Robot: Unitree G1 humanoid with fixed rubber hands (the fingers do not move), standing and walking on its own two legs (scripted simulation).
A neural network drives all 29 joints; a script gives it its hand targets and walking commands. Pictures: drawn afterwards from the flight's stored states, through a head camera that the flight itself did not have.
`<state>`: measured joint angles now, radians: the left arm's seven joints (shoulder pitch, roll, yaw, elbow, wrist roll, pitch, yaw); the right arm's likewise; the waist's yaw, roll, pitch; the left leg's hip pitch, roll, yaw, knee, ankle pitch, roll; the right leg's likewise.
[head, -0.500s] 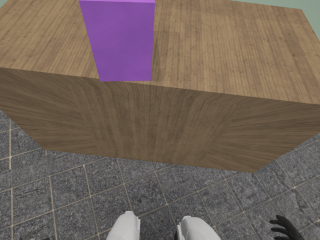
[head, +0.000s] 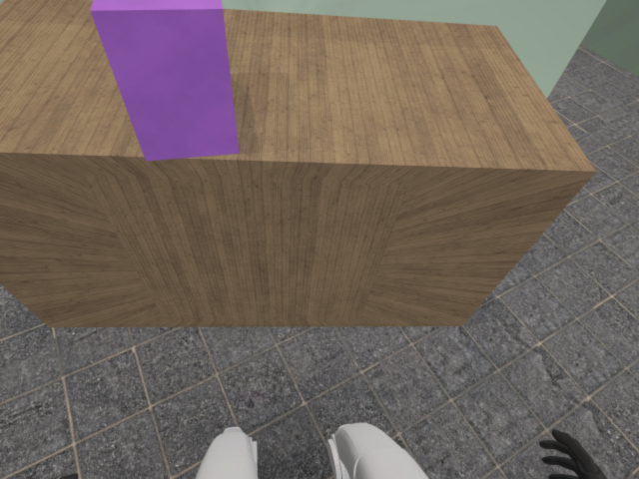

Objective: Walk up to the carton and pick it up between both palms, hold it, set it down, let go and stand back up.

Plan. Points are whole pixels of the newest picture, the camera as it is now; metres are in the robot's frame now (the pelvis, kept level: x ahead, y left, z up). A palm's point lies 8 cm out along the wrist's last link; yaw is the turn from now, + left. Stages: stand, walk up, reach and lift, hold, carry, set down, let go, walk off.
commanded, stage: walk up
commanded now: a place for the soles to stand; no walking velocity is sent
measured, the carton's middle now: (178, 51) +0.77 +0.23 +0.11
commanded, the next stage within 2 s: none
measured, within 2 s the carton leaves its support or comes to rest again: neither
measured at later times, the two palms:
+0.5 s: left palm out of the picture -0.05 +0.27 -0.02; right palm out of the picture -0.16 -0.40 -0.11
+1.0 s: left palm out of the picture -0.42 +0.25 -0.04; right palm out of the picture -0.31 -0.43 -0.09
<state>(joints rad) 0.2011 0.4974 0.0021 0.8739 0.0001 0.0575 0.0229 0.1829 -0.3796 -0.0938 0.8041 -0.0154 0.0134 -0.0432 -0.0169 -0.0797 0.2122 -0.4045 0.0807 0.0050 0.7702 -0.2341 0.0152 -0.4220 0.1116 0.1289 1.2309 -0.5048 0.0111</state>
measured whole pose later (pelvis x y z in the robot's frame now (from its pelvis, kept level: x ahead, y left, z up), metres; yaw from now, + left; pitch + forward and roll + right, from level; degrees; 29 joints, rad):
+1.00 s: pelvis -0.42 -0.09 +0.02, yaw -4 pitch -6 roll -2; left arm 0.43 0.41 0.04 0.88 0.00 0.00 -0.01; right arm 0.14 -0.47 -0.14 0.82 -0.02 0.07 0.03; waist 0.02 0.16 0.10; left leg -0.57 -0.05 -0.09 0.95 -0.35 0.05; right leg -0.12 0.05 0.03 0.64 -0.41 0.00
